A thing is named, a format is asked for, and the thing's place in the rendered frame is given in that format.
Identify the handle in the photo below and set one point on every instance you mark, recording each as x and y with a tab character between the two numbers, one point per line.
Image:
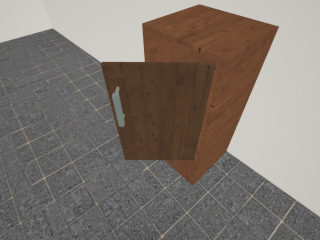
118	108

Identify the cupboard door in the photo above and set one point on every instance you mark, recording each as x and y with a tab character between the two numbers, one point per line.
164	104

